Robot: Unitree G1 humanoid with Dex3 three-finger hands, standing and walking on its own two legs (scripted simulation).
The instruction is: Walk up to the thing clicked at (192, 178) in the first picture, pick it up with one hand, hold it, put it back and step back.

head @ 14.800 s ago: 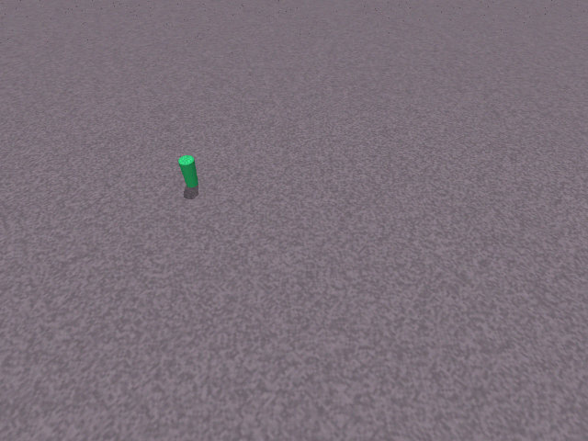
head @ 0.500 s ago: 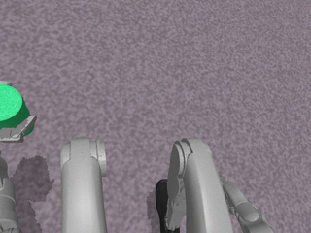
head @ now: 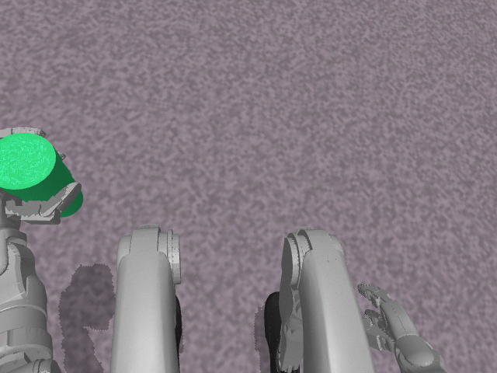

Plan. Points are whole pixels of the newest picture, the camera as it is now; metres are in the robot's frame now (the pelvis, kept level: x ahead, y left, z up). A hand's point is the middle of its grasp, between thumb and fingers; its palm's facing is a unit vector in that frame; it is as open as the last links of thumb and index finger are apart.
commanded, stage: settle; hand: left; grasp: from the side
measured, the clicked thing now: (45, 183) +0.37 +0.31 -0.04
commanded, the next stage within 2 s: lift in 0.44 s
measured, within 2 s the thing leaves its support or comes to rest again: neither
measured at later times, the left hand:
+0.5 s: hand (33, 171) +0.37 +0.30 +0.01, palm faces +0.34 -0.94 -0.03, open 10.0 cm
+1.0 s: hand (9, 157) +0.37 +0.29 +0.07, palm faces +0.30 -0.95 -0.01, open 10.1 cm
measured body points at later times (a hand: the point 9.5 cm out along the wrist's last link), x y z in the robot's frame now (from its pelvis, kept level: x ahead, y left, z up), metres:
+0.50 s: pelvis +0.00 +0.00 +0.02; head +0.18 +0.05 +0.43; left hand +0.35 +0.35 +0.01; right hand +0.18 -0.25 -0.10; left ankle +0.09 +0.14 -0.32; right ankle +0.10 -0.12 -0.32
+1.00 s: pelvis +0.00 +0.00 +0.07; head +0.18 +0.04 +0.48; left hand +0.34 +0.34 +0.07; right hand +0.18 -0.25 -0.06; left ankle +0.09 +0.14 -0.32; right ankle +0.10 -0.12 -0.32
